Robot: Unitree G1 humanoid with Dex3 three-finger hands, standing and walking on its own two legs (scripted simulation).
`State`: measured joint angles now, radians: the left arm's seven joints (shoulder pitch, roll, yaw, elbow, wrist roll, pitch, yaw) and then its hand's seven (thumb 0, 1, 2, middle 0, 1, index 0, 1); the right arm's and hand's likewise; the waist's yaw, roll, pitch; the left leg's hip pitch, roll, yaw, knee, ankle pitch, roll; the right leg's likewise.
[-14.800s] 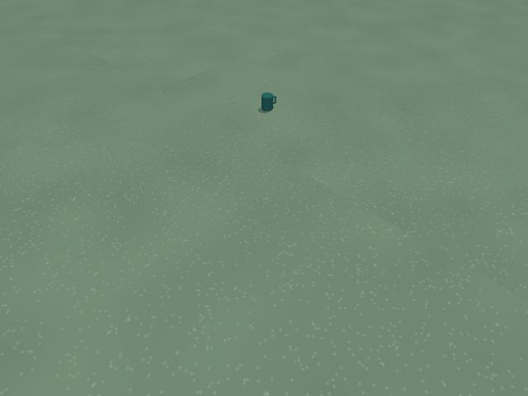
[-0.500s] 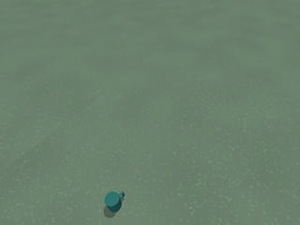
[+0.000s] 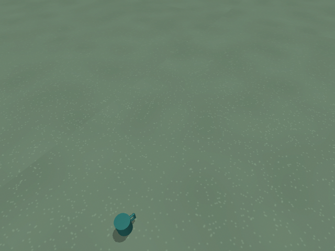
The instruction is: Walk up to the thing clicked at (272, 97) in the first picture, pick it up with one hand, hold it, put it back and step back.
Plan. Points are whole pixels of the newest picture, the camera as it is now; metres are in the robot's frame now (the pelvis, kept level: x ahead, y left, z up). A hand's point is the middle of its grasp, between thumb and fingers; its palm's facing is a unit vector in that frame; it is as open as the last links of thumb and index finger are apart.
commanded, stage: walk up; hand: left
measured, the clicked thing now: (126, 222) +0.45 +0.25 -0.71
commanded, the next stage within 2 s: none
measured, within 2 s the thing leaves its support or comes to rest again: neither
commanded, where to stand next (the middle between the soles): +0.07 +0.00 m, yaw +4 degrees
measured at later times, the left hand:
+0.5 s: hand out of the picture +0.11 +0.25 -0.14, palm faces +0.00 -0.94 -0.33, open 7.4 cm
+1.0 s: hand out of the picture +0.06 +0.26 -0.15, palm faces +0.02 -0.92 -0.39, open 7.4 cm
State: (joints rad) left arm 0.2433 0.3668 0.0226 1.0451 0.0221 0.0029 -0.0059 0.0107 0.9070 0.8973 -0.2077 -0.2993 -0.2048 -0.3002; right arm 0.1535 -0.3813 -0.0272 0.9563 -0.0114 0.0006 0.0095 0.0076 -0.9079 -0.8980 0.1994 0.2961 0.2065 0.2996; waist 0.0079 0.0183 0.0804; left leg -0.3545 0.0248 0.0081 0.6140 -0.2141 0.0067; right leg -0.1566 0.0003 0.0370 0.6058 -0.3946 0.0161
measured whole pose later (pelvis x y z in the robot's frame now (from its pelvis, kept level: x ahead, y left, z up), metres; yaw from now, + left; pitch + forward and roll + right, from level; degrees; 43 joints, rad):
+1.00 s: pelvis -0.02 -0.02 +0.01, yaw +3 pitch -1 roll +0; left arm 0.05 0.40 0.04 1.02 -0.01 0.05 0.00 0.01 0.91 0.90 -0.21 -0.30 -0.20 -0.30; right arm 0.01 -0.36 -0.04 1.03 0.00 0.04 -0.01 0.01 -0.91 -0.90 0.20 0.30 0.21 0.30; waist -0.01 0.01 0.20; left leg -0.37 0.02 -0.04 0.47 -0.07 -0.02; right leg -0.25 0.01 0.00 0.69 -0.41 -0.03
